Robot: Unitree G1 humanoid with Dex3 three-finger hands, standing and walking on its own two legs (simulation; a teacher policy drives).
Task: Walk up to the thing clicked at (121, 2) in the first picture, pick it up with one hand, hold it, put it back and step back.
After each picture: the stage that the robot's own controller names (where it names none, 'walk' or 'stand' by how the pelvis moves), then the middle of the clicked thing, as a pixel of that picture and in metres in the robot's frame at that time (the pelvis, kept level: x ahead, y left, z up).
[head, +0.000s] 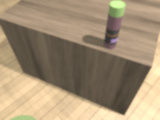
stand; (113, 27) +0.70 -0.11 +0.00
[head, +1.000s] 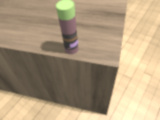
walk; (68, 30) +0.59 +0.12 +0.03
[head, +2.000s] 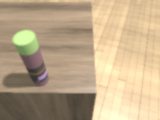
stand; (33, 62) +0.42 +0.22 +0.02
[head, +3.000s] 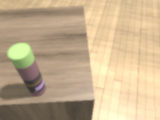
stand; (30, 73) +0.39 +0.22 +0.00
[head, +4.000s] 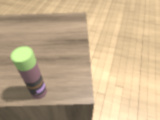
stand; (31, 76) +0.39 +0.23 -0.01
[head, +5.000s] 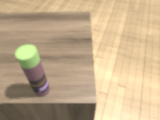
stand; (35, 74) +0.40 +0.22 -0.01
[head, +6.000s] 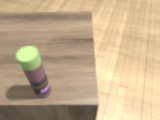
stand; (36, 75) +0.38 +0.22 -0.01
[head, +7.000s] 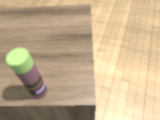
stand; (30, 77) +0.37 +0.24 -0.01
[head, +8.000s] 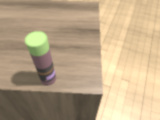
rise first; (43, 62) +0.43 +0.19 +0.00
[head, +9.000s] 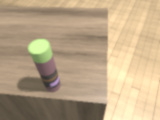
go down; (47, 69) +0.41 +0.19 +0.00
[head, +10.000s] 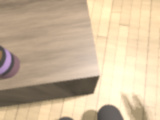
go down; out of the picture +0.39 +0.17 +0.15
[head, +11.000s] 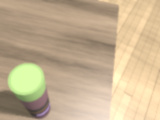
rise first; (35, 97) +0.28 +0.15 +0.03
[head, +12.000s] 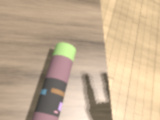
rise first; (55, 83) +0.32 +0.09 -0.04
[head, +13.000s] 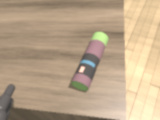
rise first; (91, 59) +0.46 +0.06 -0.04
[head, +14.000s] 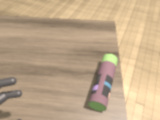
go down; (104, 79) +0.43 -0.03 -0.06
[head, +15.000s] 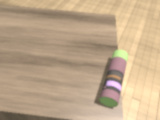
go down; (115, 75) +0.44 -0.08 -0.05
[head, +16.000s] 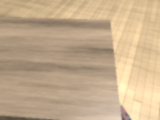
go down; (123, 118) +0.43 -0.20 -0.44
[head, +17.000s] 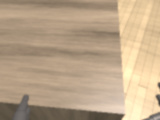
go down; out of the picture +0.30 -0.43 -0.68
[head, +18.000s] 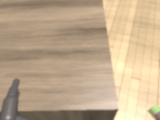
go down; out of the picture +0.39 -0.51 -0.68
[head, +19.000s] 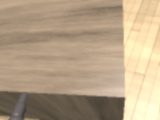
go down; out of the picture +0.46 -0.60 -0.63
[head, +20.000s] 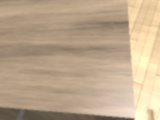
go down; out of the picture +0.48 -0.74 -0.66
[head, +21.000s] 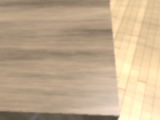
go down; out of the picture +0.57 -0.83 -0.68
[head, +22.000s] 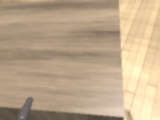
go down; out of the picture +0.65 -0.95 -0.67
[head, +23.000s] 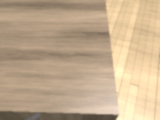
go down; out of the picture +0.75 -1.08 -0.68
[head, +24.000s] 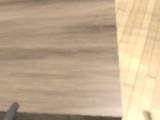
go down; out of the picture +0.79 -1.20 -0.67
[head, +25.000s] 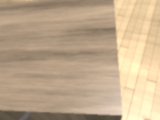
go down; out of the picture +0.87 -1.33 -0.67
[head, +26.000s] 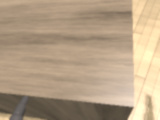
go down; out of the picture +0.95 -1.47 -0.65
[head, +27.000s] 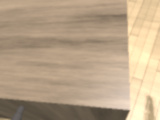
go down; out of the picture +1.01 -1.59 -0.65
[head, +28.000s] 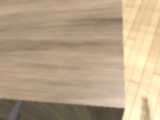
go down; out of the picture +1.10 -1.69 -0.66
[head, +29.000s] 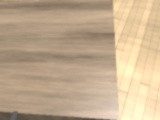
close in; out of the picture +1.13 -1.82 -0.69
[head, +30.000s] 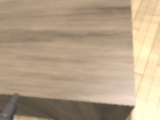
go down; out of the picture +1.25 -1.95 -0.64
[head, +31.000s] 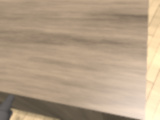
rise first; out of the picture +1.22 -2.11 -0.65
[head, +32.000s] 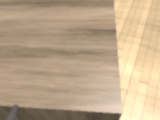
close; out of the picture +1.38 -2.18 -0.68
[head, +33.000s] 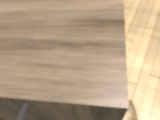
go down; out of the picture +1.44 -2.31 -0.67
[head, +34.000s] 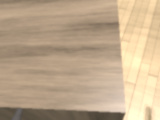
go down; out of the picture +1.52 -2.41 -0.67
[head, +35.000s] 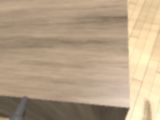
go down; out of the picture +1.58 -2.54 -0.66
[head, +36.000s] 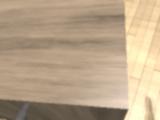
go down; out of the picture +1.64 -2.66 -0.66
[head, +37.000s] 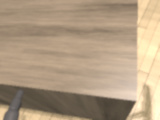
go down; out of the picture +1.71 -2.79 -0.65
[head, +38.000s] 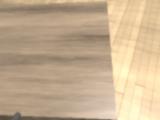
stand; out of the picture +1.77 -2.89 -0.69
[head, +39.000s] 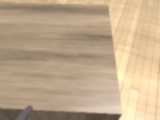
stand; out of the picture +1.90 -3.02 -0.68
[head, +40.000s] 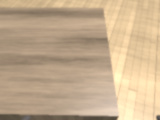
stand; out of the picture +1.97 -3.12 -0.68
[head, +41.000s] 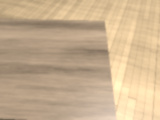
stand; out of the picture +1.97 -3.29 -0.74
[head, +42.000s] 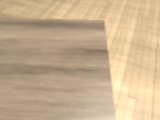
stand; out of the picture +2.04 -3.40 -0.75
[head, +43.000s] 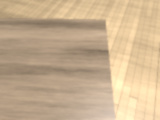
walk; out of the picture +2.07 -3.53 -0.75
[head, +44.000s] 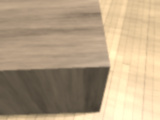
walk; out of the picture +2.51 -3.59 -0.73
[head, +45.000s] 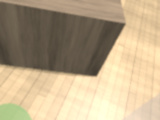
walk; out of the picture +2.78 -3.94 -0.71
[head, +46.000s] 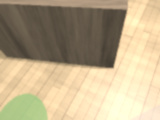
walk; out of the picture +2.67 -4.00 -0.72
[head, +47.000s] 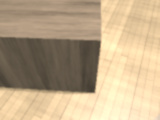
stand; out of the picture +2.64 -4.08 -0.75
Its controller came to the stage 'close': yes
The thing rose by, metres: 0.00
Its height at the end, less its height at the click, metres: -0.74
